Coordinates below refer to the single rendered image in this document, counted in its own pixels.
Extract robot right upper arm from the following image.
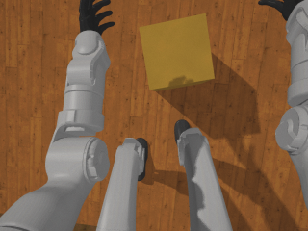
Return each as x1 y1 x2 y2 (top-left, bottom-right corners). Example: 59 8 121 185
275 105 308 211

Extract robot thigh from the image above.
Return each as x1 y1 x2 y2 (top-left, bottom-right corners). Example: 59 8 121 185
177 133 233 231
96 142 145 231

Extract robot right hand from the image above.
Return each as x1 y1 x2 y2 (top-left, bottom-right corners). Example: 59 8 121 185
258 0 304 21

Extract right robot forearm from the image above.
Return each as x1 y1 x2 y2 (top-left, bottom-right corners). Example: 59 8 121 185
285 0 308 107

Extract robot left upper arm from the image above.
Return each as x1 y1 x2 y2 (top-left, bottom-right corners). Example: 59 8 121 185
0 137 110 231

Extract robot left thigh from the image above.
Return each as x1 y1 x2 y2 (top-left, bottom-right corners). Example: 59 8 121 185
96 142 145 231

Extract left robot forearm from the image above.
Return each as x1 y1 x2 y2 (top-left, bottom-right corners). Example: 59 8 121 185
45 30 111 174

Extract robot left hand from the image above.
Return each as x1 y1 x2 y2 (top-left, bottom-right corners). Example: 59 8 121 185
79 0 115 36

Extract carton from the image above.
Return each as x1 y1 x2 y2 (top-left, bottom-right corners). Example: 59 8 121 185
139 13 215 91

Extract robot right thigh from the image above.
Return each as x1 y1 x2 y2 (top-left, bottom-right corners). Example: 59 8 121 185
177 133 233 231

